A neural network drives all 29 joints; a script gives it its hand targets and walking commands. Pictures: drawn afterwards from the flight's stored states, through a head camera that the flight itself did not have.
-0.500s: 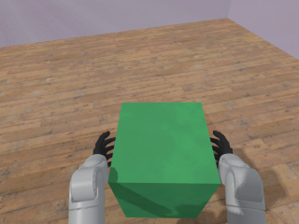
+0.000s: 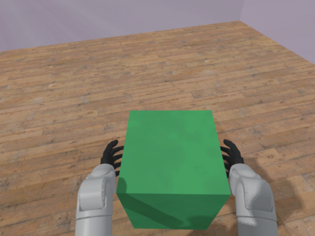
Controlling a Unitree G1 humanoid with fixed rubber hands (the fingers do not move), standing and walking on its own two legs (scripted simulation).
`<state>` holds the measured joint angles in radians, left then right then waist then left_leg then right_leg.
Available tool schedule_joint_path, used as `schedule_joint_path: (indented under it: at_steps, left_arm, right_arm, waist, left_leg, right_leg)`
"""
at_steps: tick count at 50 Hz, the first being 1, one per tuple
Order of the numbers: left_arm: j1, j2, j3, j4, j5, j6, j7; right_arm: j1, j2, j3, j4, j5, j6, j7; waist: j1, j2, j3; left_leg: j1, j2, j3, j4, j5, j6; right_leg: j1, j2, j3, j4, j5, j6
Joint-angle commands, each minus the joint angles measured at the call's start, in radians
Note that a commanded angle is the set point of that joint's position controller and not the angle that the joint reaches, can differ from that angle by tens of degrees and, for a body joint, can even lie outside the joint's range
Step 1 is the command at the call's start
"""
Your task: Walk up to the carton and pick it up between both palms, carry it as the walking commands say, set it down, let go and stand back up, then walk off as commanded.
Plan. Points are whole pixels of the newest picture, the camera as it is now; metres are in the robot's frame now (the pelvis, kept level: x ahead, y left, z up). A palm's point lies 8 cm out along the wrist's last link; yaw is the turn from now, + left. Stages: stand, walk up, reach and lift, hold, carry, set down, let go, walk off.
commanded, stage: carry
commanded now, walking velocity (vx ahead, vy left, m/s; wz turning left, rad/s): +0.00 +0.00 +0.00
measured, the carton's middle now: (170, 173) +0.31 +0.00 -0.02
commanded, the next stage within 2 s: hold in 0.46 s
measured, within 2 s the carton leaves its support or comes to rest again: neither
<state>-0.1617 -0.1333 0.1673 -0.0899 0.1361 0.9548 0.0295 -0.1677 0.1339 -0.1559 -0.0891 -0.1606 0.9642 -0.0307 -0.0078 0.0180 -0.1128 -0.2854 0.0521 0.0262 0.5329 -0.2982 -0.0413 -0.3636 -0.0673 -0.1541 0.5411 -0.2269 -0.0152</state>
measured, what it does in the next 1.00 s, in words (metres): stands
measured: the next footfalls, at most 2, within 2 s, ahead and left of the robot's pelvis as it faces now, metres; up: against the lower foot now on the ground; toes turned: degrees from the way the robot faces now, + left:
none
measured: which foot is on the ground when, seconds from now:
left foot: down 0.00-1.00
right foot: down 0.00-1.00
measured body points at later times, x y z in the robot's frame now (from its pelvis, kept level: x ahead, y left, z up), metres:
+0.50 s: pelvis +0.00 -0.01 +0.00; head -0.01 -0.02 +0.45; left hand +0.29 +0.15 +0.04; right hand +0.29 -0.17 +0.04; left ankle -0.02 +0.14 -0.73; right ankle +0.03 -0.11 -0.73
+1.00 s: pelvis -0.03 +0.03 +0.00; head -0.04 +0.02 +0.45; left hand +0.31 +0.15 +0.03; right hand +0.28 -0.16 +0.03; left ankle -0.01 +0.16 -0.73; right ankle +0.03 -0.10 -0.73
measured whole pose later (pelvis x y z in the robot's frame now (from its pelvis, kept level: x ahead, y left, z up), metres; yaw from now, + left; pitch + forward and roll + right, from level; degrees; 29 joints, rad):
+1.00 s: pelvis -0.03 +0.03 +0.00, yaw -6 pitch -7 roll +0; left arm -0.41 -0.17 0.39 0.43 0.33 0.58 -0.06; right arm -0.42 0.14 -0.36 0.41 -0.35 0.62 0.06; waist 0.00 0.04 0.10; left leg -0.10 -0.01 -0.08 0.50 -0.28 -0.01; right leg -0.19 0.00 0.02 0.46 -0.14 0.00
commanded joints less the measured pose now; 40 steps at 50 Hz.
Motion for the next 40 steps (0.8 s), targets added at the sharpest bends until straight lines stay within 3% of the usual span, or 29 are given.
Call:
schedule_joint_path:
  at_steps: [1,23,24,26,28,30,33,34,36,37,40]
  left_arm:
    - [-0.443,-0.756,-0.595,-0.057,-0.253,-0.028,-0.188]
    - [-0.426,-0.735,-0.566,0.012,-0.208,-0.134,-0.186]
    - [-0.305,-0.755,-0.463,0.168,-0.102,-0.153,-0.196]
    - [-0.336,-0.738,-0.458,0.104,-0.083,-0.221,-0.208]
    - [-0.366,-0.752,-0.539,0.017,-0.130,-0.260,-0.223]
    - [-0.410,-0.721,-0.551,-0.026,-0.144,-0.271,-0.235]
    - [-0.385,-0.676,-0.515,0.014,-0.120,-0.264,-0.245]
    - [-0.363,-0.665,-0.459,0.150,-0.078,-0.274,-0.260]
    - [-0.447,-0.668,-0.420,0.222,-0.054,-0.307,-0.283]
    - [-0.505,-0.692,-0.414,0.245,-0.053,-0.320,-0.289]
    - [-0.651,-0.778,-0.387,0.341,-0.044,-0.349,-0.291]
  right_arm:
    - [-0.438,0.748,0.595,-0.049,0.249,-0.031,0.185]
    - [-0.415,0.723,0.557,0.017,0.203,-0.135,0.181]
    - [-0.293,0.714,0.453,0.154,0.139,-0.140,0.191]
    - [-0.354,0.737,0.510,0.076,0.141,-0.211,0.191]
    - [-0.351,0.796,0.584,0.007,0.182,-0.247,0.186]
    - [-0.377,0.799,0.615,0.004,0.193,-0.264,0.178]
    - [-0.375,0.765,0.604,0.024,0.169,-0.263,0.177]
    - [-0.396,0.784,0.563,0.010,0.149,-0.266,0.176]
    - [-0.469,0.784,0.530,0.101,0.114,-0.274,0.187]
    - [-0.507,0.798,0.515,0.150,0.106,-0.283,0.200]
    - [-0.620,0.832,0.456,0.309,0.083,-0.312,0.249]
  waist:
    - [0.000,-0.018,-0.216]
    - [-0.003,-0.018,-0.220]
    - [0.002,0.012,-0.049]
    - [0.021,-0.048,-0.054]
    - [0.020,-0.050,-0.157]
    - [0.043,-0.036,-0.201]
    - [0.064,-0.024,-0.128]
    - [0.024,-0.074,-0.080]
    - [0.038,-0.071,-0.017]
    - [0.038,-0.053,-0.006]
    - [0.046,0.018,0.011]
  left_leg:
    - [0.004,0.084,-0.037,-0.074,0.179,0.028]
    - [0.008,0.093,-0.034,-0.070,0.179,0.024]
    - [0.027,-0.150,-0.088,-0.184,0.255,0.041]
    - [0.012,-0.157,-0.110,-0.210,0.310,0.070]
    - [0.042,-0.168,-0.133,-0.224,0.392,0.075]
    - [0.041,-0.171,-0.135,-0.236,0.372,0.079]
    - [-0.008,-0.157,-0.137,-0.265,0.265,0.084]
    - [-0.014,-0.151,-0.087,-0.263,0.133,0.083]
    - [-0.051,-0.138,-0.086,-0.267,-0.012,0.100]
    - [-0.066,-0.131,-0.086,-0.267,-0.056,0.101]
    - [-0.132,-0.111,-0.091,-0.284,-0.162,0.101]
  right_leg:
    - [0.168,-0.110,0.097,-0.078,0.176,0.000]
    - [0.168,-0.114,0.095,-0.081,0.182,-0.002]
    - [0.428,0.146,0.207,-0.156,0.328,0.020]
    - [0.559,0.126,0.215,-0.166,0.481,0.032]
    - [0.681,0.118,0.233,-0.154,0.702,0.042]
    - [0.711,0.118,0.232,-0.159,0.627,0.043]
    - [0.701,0.129,0.219,-0.183,0.417,0.040]
    - [0.702,0.122,0.238,-0.204,0.345,0.038]
    - [0.648,0.122,0.223,-0.218,0.084,0.038]
    - [0.626,0.127,0.215,-0.212,0.013,0.031]
    - [0.598,0.149,0.193,-0.158,-0.050,0.017]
